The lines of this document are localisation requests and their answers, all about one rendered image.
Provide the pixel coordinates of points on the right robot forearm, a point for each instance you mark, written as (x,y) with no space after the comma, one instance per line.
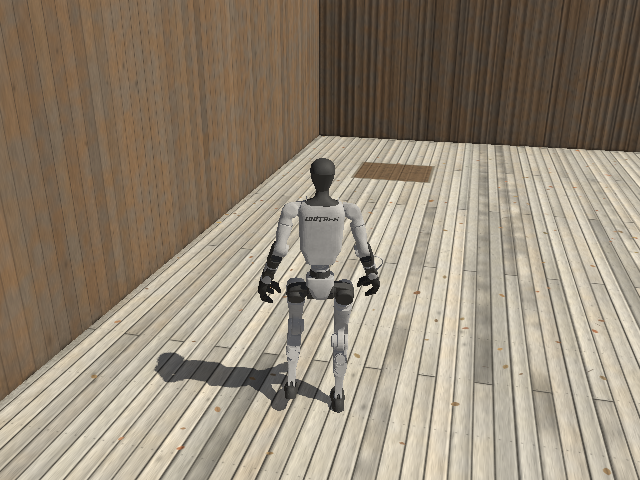
(369,265)

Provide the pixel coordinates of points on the left robot forearm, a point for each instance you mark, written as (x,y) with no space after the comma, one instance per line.
(271,266)

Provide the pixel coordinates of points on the humanoid robot head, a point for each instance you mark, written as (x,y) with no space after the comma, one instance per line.
(322,174)

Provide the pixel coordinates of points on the right robot hand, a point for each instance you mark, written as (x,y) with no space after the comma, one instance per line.
(365,281)

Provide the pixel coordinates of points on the left robot hand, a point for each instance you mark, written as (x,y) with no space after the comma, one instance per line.
(263,288)

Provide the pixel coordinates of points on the robot left upper arm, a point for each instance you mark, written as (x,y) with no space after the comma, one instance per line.
(289,211)

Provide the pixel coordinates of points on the robot right upper arm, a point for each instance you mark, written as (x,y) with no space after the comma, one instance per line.
(353,212)

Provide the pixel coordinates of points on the left robot shin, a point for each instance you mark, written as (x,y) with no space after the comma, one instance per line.
(292,352)

